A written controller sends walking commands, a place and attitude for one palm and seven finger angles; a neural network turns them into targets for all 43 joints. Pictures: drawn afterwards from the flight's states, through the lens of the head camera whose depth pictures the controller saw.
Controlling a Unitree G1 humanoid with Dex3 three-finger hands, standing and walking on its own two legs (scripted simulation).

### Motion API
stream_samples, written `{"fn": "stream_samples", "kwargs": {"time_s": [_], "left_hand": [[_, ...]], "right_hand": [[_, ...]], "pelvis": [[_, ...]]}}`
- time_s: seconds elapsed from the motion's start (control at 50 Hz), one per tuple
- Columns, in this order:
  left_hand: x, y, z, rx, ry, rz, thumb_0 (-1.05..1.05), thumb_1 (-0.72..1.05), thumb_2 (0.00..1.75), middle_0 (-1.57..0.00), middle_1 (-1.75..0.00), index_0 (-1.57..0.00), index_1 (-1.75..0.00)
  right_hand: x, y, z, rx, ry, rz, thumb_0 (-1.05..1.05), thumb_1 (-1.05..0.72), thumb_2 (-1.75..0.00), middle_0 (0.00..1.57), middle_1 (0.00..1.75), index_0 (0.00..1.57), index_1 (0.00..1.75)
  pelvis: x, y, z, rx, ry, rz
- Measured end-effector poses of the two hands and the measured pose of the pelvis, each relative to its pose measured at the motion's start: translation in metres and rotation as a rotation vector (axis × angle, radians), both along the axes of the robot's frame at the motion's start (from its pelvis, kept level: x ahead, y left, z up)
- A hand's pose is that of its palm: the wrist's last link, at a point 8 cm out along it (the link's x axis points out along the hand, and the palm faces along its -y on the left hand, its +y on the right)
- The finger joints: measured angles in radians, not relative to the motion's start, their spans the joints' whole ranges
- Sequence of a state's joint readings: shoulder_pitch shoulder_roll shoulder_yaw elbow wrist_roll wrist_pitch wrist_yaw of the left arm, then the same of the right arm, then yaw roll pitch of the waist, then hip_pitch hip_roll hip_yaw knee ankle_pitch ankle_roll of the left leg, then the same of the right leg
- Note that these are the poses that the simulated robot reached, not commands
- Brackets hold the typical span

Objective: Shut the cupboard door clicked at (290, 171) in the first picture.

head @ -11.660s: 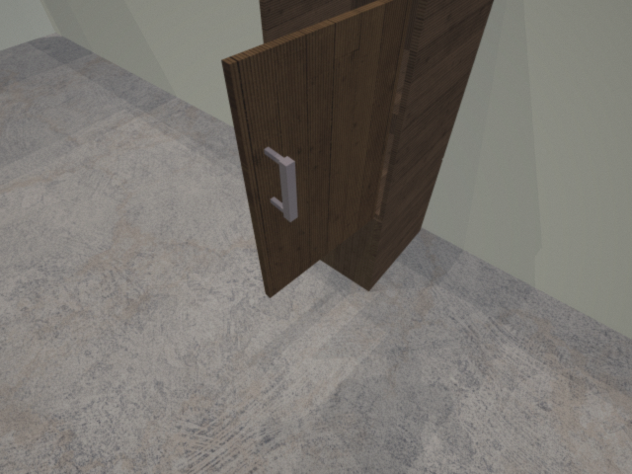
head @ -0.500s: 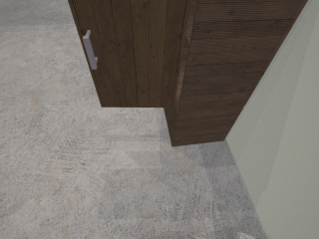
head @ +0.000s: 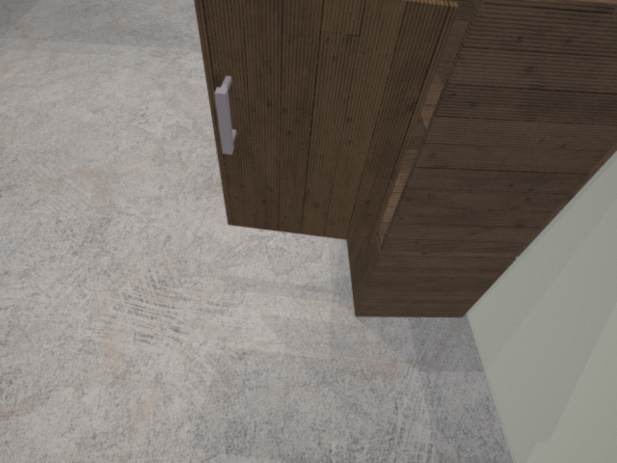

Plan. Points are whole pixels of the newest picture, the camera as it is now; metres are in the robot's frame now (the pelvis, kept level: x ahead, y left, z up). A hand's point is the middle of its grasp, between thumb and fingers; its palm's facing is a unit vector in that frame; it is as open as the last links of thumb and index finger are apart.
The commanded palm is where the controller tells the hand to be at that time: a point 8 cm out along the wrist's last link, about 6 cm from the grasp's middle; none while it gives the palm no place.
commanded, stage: take the last steps up to it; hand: left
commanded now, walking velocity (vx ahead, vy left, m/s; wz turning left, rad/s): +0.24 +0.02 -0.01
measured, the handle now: (227, 116) +0.67 +0.22 +0.04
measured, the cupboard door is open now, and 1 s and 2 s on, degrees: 83 83 83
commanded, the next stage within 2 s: come to a stop and stand still in 0.26 s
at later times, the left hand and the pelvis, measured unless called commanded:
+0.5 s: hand (213, 392) +0.23 +0.16 -0.15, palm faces +0.02 -0.98 -0.19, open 7.3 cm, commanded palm none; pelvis +0.14 -0.01 +0.01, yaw +0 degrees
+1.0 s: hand (188, 435) +0.17 +0.18 -0.16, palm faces +0.01 -0.96 -0.26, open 7.4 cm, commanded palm none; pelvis +0.15 -0.01 +0.01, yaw -2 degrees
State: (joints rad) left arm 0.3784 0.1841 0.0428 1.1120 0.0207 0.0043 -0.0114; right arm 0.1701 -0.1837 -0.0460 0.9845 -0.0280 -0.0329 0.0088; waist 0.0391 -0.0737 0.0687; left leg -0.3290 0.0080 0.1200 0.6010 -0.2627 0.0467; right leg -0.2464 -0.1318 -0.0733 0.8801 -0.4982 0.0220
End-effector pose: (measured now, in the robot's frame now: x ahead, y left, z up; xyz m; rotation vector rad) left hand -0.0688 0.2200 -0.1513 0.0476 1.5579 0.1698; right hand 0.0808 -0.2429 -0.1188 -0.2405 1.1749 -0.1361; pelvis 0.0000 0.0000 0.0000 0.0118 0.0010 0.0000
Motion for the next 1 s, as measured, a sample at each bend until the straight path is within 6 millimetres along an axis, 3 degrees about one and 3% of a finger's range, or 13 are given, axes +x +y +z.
{"fn": "stream_samples", "kwargs": {"time_s": [0.06,0.18,0.3,0.38,0.5,0.6,0.74,0.86,1.0], "left_hand": [[0.035,0.015,0.005,0.018,-0.034,-0.026,0.01,0.91,0.9,-0.2,-0.3,-0.2,-0.3],[0.139,0.027,0.023,0.055,-0.223,-0.081,0.01,0.91,0.9,-0.19,-0.3,-0.19,-0.3],[0.241,0.014,0.033,0.077,-0.376,-0.155,0.0,0.91,0.9,-0.19,-0.3,-0.19,-0.3],[0.284,0.0,0.031,0.086,-0.444,-0.169,0.0,0.91,0.9,-0.19,-0.3,-0.19,-0.3],[0.287,-0.009,0.031,0.069,-0.384,-0.12,0.0,0.92,0.9,-0.2,-0.3,-0.2,-0.3],[0.283,0.009,0.018,0.074,-0.314,-0.097,-0.01,0.94,0.9,-0.2,-0.3,-0.2,-0.3],[0.265,0.029,0.012,0.094,-0.214,-0.068,0.0,0.92,0.9,-0.2,-0.3,-0.2,-0.3],[0.245,0.027,0.018,0.135,-0.186,-0.076,0.0,0.91,0.9,-0.2,-0.3,-0.2,-0.3],[0.233,0.011,0.025,0.136,-0.2,-0.116,0.0,0.91,0.9,-0.2,-0.3,-0.2,-0.3]], "right_hand": [[0.0,0.015,0.002,0.015,0.009,-0.023,0.01,-0.9,-0.9,0.2,0.3,0.2,0.3],[-0.02,0.024,-0.001,0.042,0.122,-0.081,0.0,-0.93,-0.9,0.21,0.3,0.2,0.3],[-0.04,0.023,-0.015,0.09,0.259,-0.147,0.01,-0.92,-0.9,0.21,0.3,0.2,0.3],[-0.035,0.018,-0.028,0.112,0.329,-0.173,0.01,-0.91,-0.9,0.21,0.3,0.2,0.3],[0.022,0.013,-0.015,0.087,0.287,-0.162,0.01,-0.91,-0.9,0.2,0.3,0.2,0.3],[0.077,0.02,-0.015,0.063,0.182,-0.135,0.01,-0.91,-0.9,0.2,0.3,0.2,0.3],[0.127,0.02,-0.011,0.028,0.098,-0.085,0.01,-0.92,-0.9,0.2,0.3,0.2,0.3],[0.15,0.007,-0.015,0.049,0.035,-0.073,0.01,-0.91,-0.9,0.21,0.3,0.2,0.3],[0.149,-0.004,-0.01,0.056,-0.018,-0.091,0.01,-0.91,-0.9,0.2,0.3,0.2,0.3]], "pelvis": [[0.014,0.005,0.006,0.003,-0.001,-0.01],[0.045,0.01,0.016,0.005,-0.003,-0.014],[0.083,0.0,0.011,0.021,-0.014,-0.019],[0.108,-0.009,0.001,0.003,-0.023,-0.009],[0.135,-0.009,0.013,-0.01,-0.011,0.002],[0.153,0.001,0.008,-0.031,-0.017,-0.01],[0.16,0.008,0.006,-0.002,-0.007,-0.023],[0.154,-0.003,0.003,0.006,0.001,-0.027],[0.151,-0.005,0.007,-0.005,-0.008,-0.041]]}}
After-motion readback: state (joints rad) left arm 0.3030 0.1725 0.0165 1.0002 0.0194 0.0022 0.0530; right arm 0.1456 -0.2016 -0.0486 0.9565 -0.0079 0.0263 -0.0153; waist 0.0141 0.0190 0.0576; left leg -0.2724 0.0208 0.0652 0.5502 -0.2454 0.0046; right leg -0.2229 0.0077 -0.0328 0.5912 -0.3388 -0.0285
